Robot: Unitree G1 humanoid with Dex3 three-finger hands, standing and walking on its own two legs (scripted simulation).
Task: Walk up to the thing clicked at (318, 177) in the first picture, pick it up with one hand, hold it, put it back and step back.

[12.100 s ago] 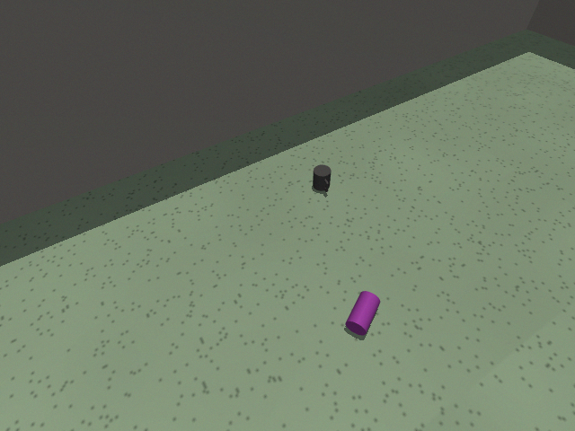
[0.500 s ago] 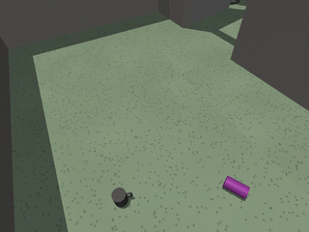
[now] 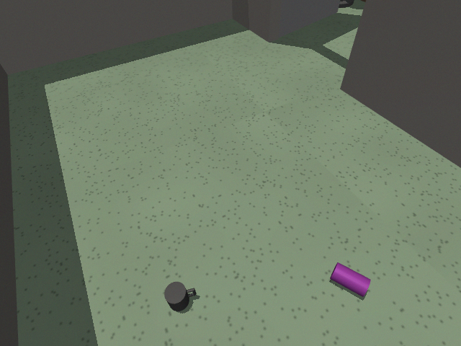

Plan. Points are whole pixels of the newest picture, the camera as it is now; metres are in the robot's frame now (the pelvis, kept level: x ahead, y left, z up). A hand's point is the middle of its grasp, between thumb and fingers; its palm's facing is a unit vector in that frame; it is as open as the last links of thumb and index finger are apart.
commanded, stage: stand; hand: left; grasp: from above
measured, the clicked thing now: (181, 295) +0.45 +0.27 -0.73
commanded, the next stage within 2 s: rise first in 0.04 s
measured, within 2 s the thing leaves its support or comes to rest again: neither
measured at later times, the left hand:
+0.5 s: hand out of the picture +0.15 +0.25 -0.18, palm faces -0.06 -0.92 -0.38, open 11.3 cm
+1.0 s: hand out of the picture +0.13 +0.27 -0.23, palm faces -0.16 -0.88 -0.45, open 14.0 cm
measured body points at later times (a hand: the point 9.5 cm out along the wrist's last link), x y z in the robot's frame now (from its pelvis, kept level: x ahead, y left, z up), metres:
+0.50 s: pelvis -0.02 +0.01 -0.03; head +0.04 +0.01 +0.42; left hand +0.16 +0.30 -0.15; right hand +0.07 -0.25 -0.15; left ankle +0.00 +0.15 -0.75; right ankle -0.03 -0.11 -0.75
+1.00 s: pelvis -0.01 +0.02 -0.09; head +0.08 +0.03 +0.35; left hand +0.14 +0.31 -0.20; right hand +0.14 -0.23 -0.18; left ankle +0.00 +0.15 -0.75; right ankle -0.03 -0.11 -0.75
